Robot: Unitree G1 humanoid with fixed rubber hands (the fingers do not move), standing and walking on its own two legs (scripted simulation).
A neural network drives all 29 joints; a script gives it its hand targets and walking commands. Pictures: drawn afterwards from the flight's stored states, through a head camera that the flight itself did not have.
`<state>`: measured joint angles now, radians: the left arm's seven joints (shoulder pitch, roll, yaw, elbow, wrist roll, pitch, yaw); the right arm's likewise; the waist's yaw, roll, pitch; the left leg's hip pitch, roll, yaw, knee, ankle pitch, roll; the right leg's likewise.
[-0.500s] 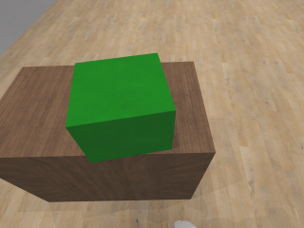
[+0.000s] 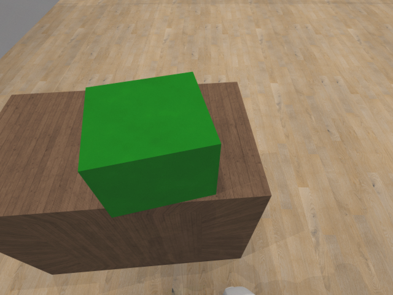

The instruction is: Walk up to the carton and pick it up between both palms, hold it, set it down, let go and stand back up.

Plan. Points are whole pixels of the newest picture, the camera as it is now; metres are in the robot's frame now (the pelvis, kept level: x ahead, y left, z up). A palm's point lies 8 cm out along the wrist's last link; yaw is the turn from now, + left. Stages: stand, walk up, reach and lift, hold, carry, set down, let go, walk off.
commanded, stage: walk up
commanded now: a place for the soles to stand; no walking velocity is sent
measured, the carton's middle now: (153, 142) +0.47 +0.12 +0.00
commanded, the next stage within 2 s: reach and lift in 0.28 s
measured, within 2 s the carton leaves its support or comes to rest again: neither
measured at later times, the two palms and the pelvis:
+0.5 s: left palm out of the picture +0.12 +0.27 -0.13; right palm out of the picture +0.13 -0.28 -0.14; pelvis -0.04 -0.01 -0.03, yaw +7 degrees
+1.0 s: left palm out of the picture +0.11 +0.26 -0.06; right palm (306, 284) +0.15 -0.22 -0.12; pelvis -0.03 -0.04 -0.02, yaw +11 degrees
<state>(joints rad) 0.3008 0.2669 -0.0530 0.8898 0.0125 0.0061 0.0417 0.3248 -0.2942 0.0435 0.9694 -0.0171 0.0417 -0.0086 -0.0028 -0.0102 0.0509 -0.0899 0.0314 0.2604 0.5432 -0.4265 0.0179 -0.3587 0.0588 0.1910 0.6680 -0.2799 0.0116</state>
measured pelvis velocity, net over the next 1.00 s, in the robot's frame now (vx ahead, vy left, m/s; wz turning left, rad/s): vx -0.03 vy -0.04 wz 0.19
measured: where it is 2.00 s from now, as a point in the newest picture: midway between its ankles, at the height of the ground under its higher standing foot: outside the picture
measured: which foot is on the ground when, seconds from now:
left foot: down 0.00-1.00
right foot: down 0.00-1.00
